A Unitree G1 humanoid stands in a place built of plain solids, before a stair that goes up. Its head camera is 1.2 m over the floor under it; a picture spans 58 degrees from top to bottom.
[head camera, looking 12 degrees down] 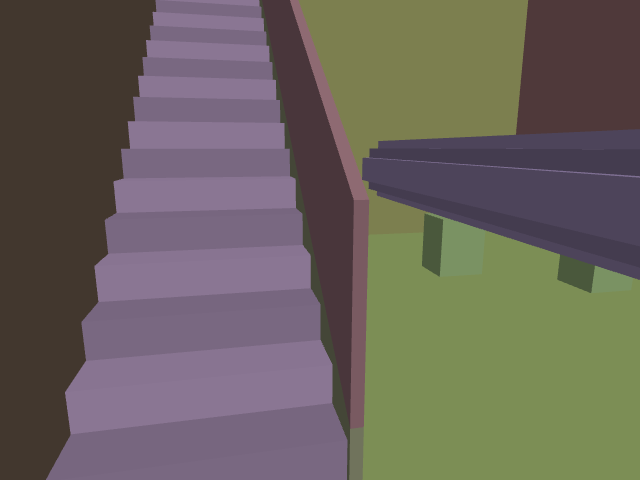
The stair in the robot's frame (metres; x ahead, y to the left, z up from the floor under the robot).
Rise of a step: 0.17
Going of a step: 0.24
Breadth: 0.99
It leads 12 degrees to the left of straight ahead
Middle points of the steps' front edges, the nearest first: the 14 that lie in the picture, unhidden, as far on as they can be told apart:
1.27 0.38 0.17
1.51 0.43 0.34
1.74 0.48 0.51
1.97 0.53 0.68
2.20 0.58 0.86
2.44 0.62 1.03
2.67 0.67 1.20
2.90 0.72 1.37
3.14 0.77 1.54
3.37 0.82 1.71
3.60 0.87 1.88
3.83 0.91 2.05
4.07 0.96 2.22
4.30 1.01 2.39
